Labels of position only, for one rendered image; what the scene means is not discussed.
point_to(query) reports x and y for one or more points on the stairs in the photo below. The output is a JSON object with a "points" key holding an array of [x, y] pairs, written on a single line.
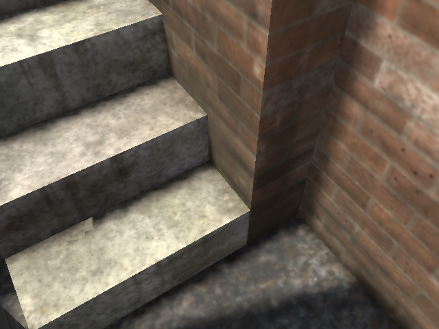
{"points": [[107, 195]]}

